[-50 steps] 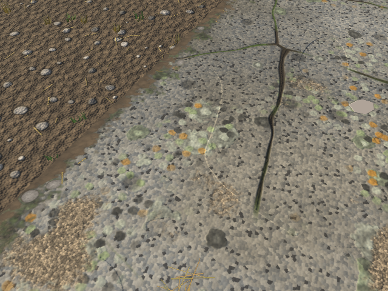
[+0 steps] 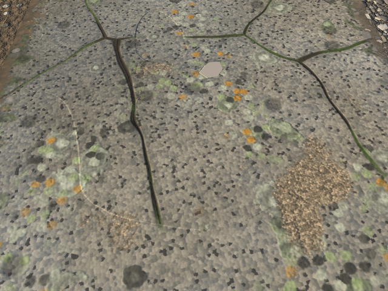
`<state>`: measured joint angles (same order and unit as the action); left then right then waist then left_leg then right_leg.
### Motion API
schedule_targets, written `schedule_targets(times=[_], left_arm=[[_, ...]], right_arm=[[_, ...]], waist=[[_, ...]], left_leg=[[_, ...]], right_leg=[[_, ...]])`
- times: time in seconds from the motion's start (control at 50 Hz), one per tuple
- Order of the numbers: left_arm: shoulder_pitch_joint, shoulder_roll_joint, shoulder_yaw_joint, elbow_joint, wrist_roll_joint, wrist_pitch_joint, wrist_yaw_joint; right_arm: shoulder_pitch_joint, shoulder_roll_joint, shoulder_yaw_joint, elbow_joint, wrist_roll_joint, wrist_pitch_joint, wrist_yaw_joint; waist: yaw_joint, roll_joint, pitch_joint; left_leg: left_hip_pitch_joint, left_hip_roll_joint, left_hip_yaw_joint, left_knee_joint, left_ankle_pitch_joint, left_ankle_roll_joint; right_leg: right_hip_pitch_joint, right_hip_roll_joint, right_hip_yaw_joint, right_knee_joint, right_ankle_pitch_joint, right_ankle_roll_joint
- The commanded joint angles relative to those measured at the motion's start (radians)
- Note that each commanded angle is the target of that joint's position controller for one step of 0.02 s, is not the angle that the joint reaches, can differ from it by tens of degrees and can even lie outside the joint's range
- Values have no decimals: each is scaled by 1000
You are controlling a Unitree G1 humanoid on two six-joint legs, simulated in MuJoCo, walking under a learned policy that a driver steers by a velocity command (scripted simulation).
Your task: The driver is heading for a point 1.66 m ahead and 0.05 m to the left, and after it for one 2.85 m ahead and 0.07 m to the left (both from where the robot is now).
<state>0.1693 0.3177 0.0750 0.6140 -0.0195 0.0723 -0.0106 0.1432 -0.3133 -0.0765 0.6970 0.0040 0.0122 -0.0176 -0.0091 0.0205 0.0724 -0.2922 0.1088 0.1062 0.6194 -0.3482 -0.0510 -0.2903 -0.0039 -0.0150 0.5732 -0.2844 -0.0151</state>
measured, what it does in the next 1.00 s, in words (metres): walks ahead: left foot, then right foot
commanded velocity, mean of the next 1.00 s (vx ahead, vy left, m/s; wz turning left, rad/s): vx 0.23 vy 0.00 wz -0.22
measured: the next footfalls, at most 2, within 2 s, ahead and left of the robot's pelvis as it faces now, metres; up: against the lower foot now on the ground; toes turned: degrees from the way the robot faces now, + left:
left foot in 0.48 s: +0.06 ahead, +0.11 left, +0.00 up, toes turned -11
right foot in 0.90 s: +0.30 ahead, -0.20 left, +0.00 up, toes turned -11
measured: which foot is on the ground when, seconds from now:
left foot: up 0.00-0.46, down 0.48-0.92, up 0.94-1.00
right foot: down 0.00-0.50, up 0.52-0.88, down 0.90-1.00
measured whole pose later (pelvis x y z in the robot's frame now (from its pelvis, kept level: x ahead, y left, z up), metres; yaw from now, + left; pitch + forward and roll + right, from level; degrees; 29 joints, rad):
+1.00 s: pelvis +0.22 -0.09 +0.00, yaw -10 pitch +1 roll +0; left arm 0.14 0.28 0.04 0.67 -0.01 -0.08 -0.03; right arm 0.38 -0.31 -0.04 0.80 0.03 -0.07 0.00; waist -0.04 0.02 0.04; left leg -0.29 0.04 -0.05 1.10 -0.41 0.02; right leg -0.37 0.03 -0.04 0.54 -0.19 -0.05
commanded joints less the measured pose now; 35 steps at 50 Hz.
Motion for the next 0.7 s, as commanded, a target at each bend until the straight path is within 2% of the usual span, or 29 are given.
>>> schedule_targets(times=[0.02, 0.04, 0.06, 0.08, 0.1, 0.12, 0.18, 0.26, 0.32, 0.34, 0.4, 0.44, 0.46, 0.48, 0.5, 0.52, 0.54, 0.56, 0.58, 0.6, 0.62, 0.7], left_arm=[[120, 271, 71, -79, 46, -38, 9], [95, 235, 60, -72, 52, -58, 3], [49, 204, 52, -63, 35, -68, 7], [11, 175, 44, -65, 17, -66, 14], [-13, 163, 35, -68, 6, -62, 21], [-14, 155, 29, -70, 9, -58, 27], [-6, 137, 21, -68, 18, -58, 38], [6, 139, 17, -51, 23, -53, 43], [-3, 143, 14, -41, 29, -49, 35], [5, 140, 12, -34, 27, -49, 32], [24, 145, 7, -7, 16, -50, 22], [9, 139, 1, 2, 9, -53, 21], [7, 121, -6, 5, 10, -59, 21], [-7, 82, -19, 1, 15, -68, 20], [-14, 24, -35, -20, 24, -82, 17], [-69, 62, -22, -58, 9, -99, 21], [-101, 132, 2, -58, -2, -111, 25], [-73, 130, 8, -41, -6, -119, 19], [-52, 115, 7, -28, -2, -124, 12], [-65, 102, 6, -30, 1, -131, 4], [-85, 82, 3, -31, 4, -138, -2], [-153, 7, -23, -45, 6, -153, -23]], right_arm=[[-70, -82, -18, -111, -31, -16, -9], [-91, -117, -29, -108, -9, -12, -17], [-79, -127, -36, -97, -3, -9, -22], [-62, -126, -40, -77, -9, -6, -30], [-47, -128, -43, -72, -15, -4, -32], [-35, -120, -42, -68, -14, -6, -28], [-15, -98, -34, -52, -2, -7, -20], [-49, -76, -20, -58, -1, -6, -13], [-54, -77, -16, -59, 3, -10, -6], [-45, -79, -14, -57, 5, -13, -3], [-45, -79, -10, -57, 15, -33, 12], [3, -62, -4, -34, 20, -56, 23], [40, -56, -3, -17, 16, -68, 23], [103, -75, -6, -2, 8, -78, 18], [179, -150, -19, 15, -4, -85, 14], [230, -216, -42, 38, -13, -90, 24], [220, -171, -32, 36, -11, -97, 23], [200, -134, -19, 34, -3, -102, 17], [190, -118, -13, 30, 5, -103, 14], [194, -112, -10, 33, 9, -102, 11], [204, -105, -6, 35, 7, -100, 8], [221, -116, -6, 38, 8, -87, 6]], waist=[[79, -281, -192], [74, -189, -163], [44, -160, -127], [27, -133, -120], [14, -147, -118], [6, -159, -134], [8, -147, -164], [34, -161, -151], [47, -168, -124], [52, -164, -133], [60, -181, -78], [22, -149, -54], [0, -123, -57], [-25, -85, -81], [-26, 68, -101], [-52, 208, -41], [-66, 150, 38], [-46, 127, 50], [-38, 130, 39], [-44, 122, 42], [-51, 112, 34], [-76, 109, 10]], left_leg=[[-367, -110, -118, 508, -363, -28], [-374, -86, -165, 575, -297, -18], [-376, -70, -178, 562, -203, -7], [-374, -62, -184, 537, -136, -10], [-348, -69, -181, 536, -85, -19], [-316, -85, -177, 552, -48, -28], [-295, -98, -169, 479, 8, -43], [-231, -85, -169, 290, 16, -50], [-143, -83, -162, 181, -16, -41], [-113, -85, -154, 143, -17, -34], [-60, -108, -118, 30, -46, -3], [48, -122, -95, -138, 32, 41], [130, -118, -100, -212, 73, 65], [248, -42, -182, -234, 64, 100], [346, 106, -387, -293, -61, 176], [332, 250, -669, -423, -220, 302], [310, 282, -718, -453, -281, 337], [322, 243, -658, -453, -277, 313], [356, 203, -593, -455, -236, 285], [378, 184, -538, -462, -153, 270], [376, 156, -474, -472, -59, 254], [286, 80, -289, -482, 194, 238]], right_leg=[[267, -399, 560, -218, 660, -342], [230, -347, 483, -239, 551, -325], [207, -282, 408, -239, 459, -264], [205, -239, 373, -234, 402, -219], [182, -215, 349, -232, 436, -207], [170, -199, 338, -231, 466, -207], [206, -185, 317, -227, 472, -212], [203, -181, 336, -222, 382, -211], [144, -182, 363, -222, 311, -221], [133, -176, 376, -237, 188, -223], [75, -166, 454, -295, -215, -223], [19, -142, 465, -281, -309, -200], [-20, -116, 456, -255, -316, -175], [-100, -80, 412, -165, -297, -134], [-240, 29, 232, 52, -264, -66], [-402, 95, 86, 232, -286, -21], [-491, 33, 117, 374, -289, -5], [-523, 7, 128, 428, -223, -3], [-546, -13, 111, 445, -164, 2], [-569, -34, 101, 437, -99, 7], [-551, -47, 83, 412, -43, 13], [-391, -35, 1, 193, 111, 46]])
Over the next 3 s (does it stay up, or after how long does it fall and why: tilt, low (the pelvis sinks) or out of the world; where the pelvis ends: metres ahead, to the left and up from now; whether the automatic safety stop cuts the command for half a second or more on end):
stays up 1.31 -0.07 -0.01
